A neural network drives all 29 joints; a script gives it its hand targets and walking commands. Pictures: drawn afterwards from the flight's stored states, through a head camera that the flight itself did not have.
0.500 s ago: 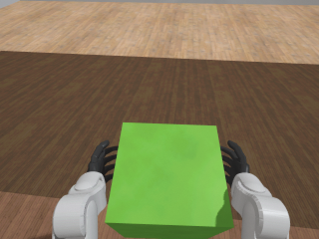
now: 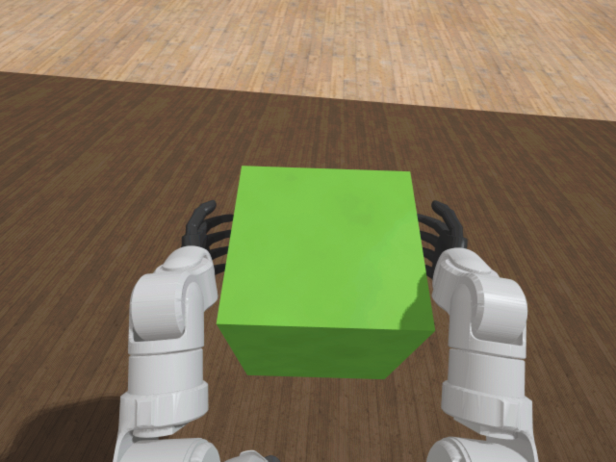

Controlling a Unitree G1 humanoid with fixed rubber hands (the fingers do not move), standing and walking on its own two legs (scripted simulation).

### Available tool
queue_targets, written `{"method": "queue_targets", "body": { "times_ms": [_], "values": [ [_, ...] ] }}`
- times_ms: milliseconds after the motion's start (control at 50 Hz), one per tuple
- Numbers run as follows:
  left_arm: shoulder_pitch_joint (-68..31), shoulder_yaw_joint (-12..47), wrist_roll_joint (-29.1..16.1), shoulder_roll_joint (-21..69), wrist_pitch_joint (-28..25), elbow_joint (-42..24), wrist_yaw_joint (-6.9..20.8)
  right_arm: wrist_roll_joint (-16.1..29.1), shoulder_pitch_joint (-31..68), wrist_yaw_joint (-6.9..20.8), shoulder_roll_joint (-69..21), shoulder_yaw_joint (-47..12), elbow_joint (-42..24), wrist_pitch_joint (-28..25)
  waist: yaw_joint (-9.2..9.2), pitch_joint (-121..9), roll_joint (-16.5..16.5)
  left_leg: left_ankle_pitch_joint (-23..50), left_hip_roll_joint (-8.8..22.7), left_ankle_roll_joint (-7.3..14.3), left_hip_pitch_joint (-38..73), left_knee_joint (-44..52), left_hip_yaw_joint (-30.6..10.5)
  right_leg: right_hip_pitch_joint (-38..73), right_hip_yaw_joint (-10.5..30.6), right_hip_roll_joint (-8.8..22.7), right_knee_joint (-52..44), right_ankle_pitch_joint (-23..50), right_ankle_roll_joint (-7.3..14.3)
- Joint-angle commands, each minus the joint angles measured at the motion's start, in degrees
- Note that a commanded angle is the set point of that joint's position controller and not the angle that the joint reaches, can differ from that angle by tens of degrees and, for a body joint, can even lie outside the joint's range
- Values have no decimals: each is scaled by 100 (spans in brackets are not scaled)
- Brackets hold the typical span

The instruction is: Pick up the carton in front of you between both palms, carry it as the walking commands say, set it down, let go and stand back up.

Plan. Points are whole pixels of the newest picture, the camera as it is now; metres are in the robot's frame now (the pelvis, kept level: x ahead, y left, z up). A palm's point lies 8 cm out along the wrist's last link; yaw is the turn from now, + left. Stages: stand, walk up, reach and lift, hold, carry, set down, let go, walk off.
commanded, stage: carry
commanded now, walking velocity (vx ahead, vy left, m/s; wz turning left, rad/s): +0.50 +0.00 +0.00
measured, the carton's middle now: (320, 283) +0.35 -0.01 +0.04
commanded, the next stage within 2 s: none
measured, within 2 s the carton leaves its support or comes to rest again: neither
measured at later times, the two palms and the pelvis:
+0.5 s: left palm (235, 108) +0.68 +0.15 +0.10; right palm (395, 112) +0.69 -0.15 +0.10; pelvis +0.35 +0.00 -0.03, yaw +2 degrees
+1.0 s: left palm (241, 68) +1.02 +0.18 +0.01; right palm (356, 72) +1.02 -0.12 +0.02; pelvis +0.68 +0.03 -0.09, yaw +1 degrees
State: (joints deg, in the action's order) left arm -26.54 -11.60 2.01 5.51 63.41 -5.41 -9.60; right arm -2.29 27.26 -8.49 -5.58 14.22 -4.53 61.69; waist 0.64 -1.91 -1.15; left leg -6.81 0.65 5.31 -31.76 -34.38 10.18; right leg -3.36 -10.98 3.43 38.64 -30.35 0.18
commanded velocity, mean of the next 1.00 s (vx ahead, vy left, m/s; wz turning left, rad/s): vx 0.48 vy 0.00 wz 0.00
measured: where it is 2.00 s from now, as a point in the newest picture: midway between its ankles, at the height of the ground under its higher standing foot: (291, 281)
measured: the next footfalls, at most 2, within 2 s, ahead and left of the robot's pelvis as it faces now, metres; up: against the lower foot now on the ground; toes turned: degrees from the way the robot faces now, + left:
right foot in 0.48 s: +0.47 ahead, -0.05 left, -0.05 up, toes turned -3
left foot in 0.92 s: +0.78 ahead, +0.07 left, -0.10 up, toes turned +3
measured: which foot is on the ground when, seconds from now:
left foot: down 0.00-0.48, up 0.50-0.90, down 0.92-1.00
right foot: down 0.00-0.00, up 0.02-0.46, down 0.48-0.90, up 0.92-1.00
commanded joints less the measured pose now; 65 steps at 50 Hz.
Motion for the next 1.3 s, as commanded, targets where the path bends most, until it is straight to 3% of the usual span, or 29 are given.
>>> {"method": "queue_targets", "body": {
  "times_ms": [0,20,60,80,220,320,380,420,440,460,480,500,520,540,580,720,800,840,880,900,920,940,960,980,1020,1060,1120,1200,1280],
  "values": [
    [-3361,3066,-907,3874,-256,-237,-63,991,2933,-17,-3691,-3116,76,-83,403,-3141,2223,-575,2029,942,4888,1439,-4451,-3146,646,-841,3939,213,55],
    [-3754,3035,-948,4056,-309,-231,-83,1132,3142,27,-3914,-3149,56,-122,330,-2921,1762,-110,1960,996,4793,1347,-4054,-3633,1185,-556,4496,214,224],
    [-3937,3099,-990,4515,-411,-198,-26,1419,3644,179,-4543,-3448,-112,-254,260,-2623,584,1391,1677,821,4144,943,-2924,-3755,1238,-129,4102,704,315],
    [-4006,3123,-979,4717,-476,-171,14,1550,3937,252,-4808,-3597,-249,-331,226,-2598,465,1560,1566,755,3924,969,-2552,-3715,1243,-26,3694,865,318],
    [-3420,3441,-991,4669,-753,-735,96,1641,3490,309,-4783,-3940,-837,-566,247,-2766,604,2793,1425,867,4072,897,-1665,-3635,957,32,1801,1545,162],
    [-3204,3597,-1095,4269,-645,-1130,117,1494,2932,224,-4287,-3888,-983,-467,594,-2246,672,3585,673,544,4531,331,-924,-3601,343,-463,-416,3297,111],
    [-2836,3403,-946,3824,-496,-1041,83,1437,2659,148,-3934,-3821,-828,-342,483,-2002,700,3019,567,377,3945,-185,-714,-2428,170,-616,-1541,4290,313],
    [-2557,3203,-817,3548,-385,-903,34,1414,2649,99,-3792,-3777,-718,-216,-10,-2126,552,2870,503,126,3269,-1338,-406,-890,115,-552,-1883,4828,466],
    [-2501,3098,-759,3446,-320,-852,20,1378,2657,69,-3700,-3718,-661,-144,-230,-2212,256,1890,396,10,2440,-2237,-347,89,480,-103,-1599,5174,487],
    [-2432,2933,-722,3261,-243,-678,3,1323,2724,31,-3627,-3645,-583,-61,-292,-2324,-488,-861,120,-87,1146,-3205,-369,1157,1334,829,-672,7385,487],
    [-2562,2793,-641,2993,-192,-528,-63,1281,2678,16,-3674,-3482,-356,50,-346,-2708,-1575,-2840,-591,-339,-494,-4436,-705,2578,3088,1655,-289,8888,1329],
    [-2570,2743,-767,3026,-165,-469,-86,1250,2727,-28,-3660,-3438,-340,90,-556,-3072,-1673,-2917,-475,-298,-1428,-5398,-1035,3021,3718,2041,-491,6868,1992],
    [-2626,2850,-892,3298,-175,-490,-76,1262,2916,-43,-3739,-3390,-452,105,-620,-2986,-1256,-2650,-194,-221,-1806,-5451,-1226,2510,4013,1898,-982,4585,2145],
    [-2994,3038,-1040,3751,-190,-631,-26,1287,3243,-33,-3946,-3366,-585,78,-551,-2616,-497,-2327,-31,-196,-1777,-5076,-1252,1798,3880,1705,-1228,3944,1985],
    [-3843,3461,-1432,4453,-284,-848,139,1148,3437,24,-4360,-3284,-465,-12,-356,-2266,191,-1921,201,-236,-1239,-4012,-1267,659,3095,1477,-1281,4318,1645],
    [-3823,3919,-1718,4800,-672,-866,356,950,3032,97,-4570,-3501,-371,-426,-492,-2313,-404,295,-95,-282,-795,-1092,-553,878,1574,477,-935,6321,1014],
    [-3453,3867,-1657,4552,-723,-841,309,858,2809,65,-4261,-3513,-616,-452,-724,-2166,-441,1904,-436,-118,106,699,-219,957,1192,120,-479,5565,831],
    [-3245,3828,-1573,4422,-685,-706,269,774,2627,45,-4029,-3437,-585,-403,-560,-2156,-471,2356,-465,29,901,1159,-270,757,1134,113,160,5407,739],
    [-3199,3731,-1476,4256,-608,-562,226,671,2353,17,-3731,-3278,-437,-328,-25,-2391,-269,2616,-150,71,2423,1463,-304,130,857,25,1608,4972,516],
    [-3196,3600,-1390,4140,-552,-479,189,646,2262,6,-3531,-3156,-336,-279,48,-2433,393,4200,664,47,3469,784,-910,-1080,806,-185,2661,2729,394],
    [-3147,3525,-1314,4066,-457,-288,150,563,2298,-55,-3291,-3024,-197,-240,82,-3028,1324,5832,2012,860,5203,-294,-2751,-2886,999,-698,3876,-338,165],
    [-2992,3419,-1326,3918,-399,-242,99,586,2150,-104,-3292,-2997,-119,-206,386,-3548,1489,4205,2277,1510,5798,-35,-3896,-3776,1220,-776,4824,-599,131],
    [-3034,3388,-1361,4044,-389,-342,63,753,2203,-92,-3475,-3042,-159,-217,462,-3442,1289,1613,2221,1741,5563,508,-4313,-4432,1339,-610,4950,-371,224],
    [-3299,3280,-1286,4153,-408,-406,47,943,2532,-29,-3865,-3223,-261,-234,368,-2859,603,1240,1932,1547,4678,791,-4097,-4434,1318,-436,4543,-57,236],
    [-3381,3119,-1048,4485,-506,-306,80,1322,3336,137,-4527,-3619,-455,-320,175,-2318,-1,2821,1597,1138,3352,778,-3062,-3757,1276,-188,3320,339,178],
    [-3431,3144,-933,4721,-642,-289,119,1593,3734,289,-4945,-3935,-562,-476,146,-2317,226,3530,1370,778,2931,865,-2495,-3200,1203,-130,2306,718,76],
    [-3254,3304,-870,4737,-824,-365,103,1788,3605,371,-4972,-4083,-637,-636,252,-2635,733,5115,1137,620,3493,499,-1876,-3332,902,-284,1592,1699,97],
    [-2911,3320,-770,4420,-924,-595,39,1764,3148,337,-4761,-4079,-655,-709,457,-2724,742,5147,734,418,4047,-48,-1468,-3461,588,-536,434,2943,196],
    [-2790,3289,-749,4031,-846,-779,33,1697,2939,254,-4425,-4046,-659,-643,477,-2431,628,3918,449,356,3470,-808,-1181,-2424,359,-784,-1086,4146,355]
  ]
}}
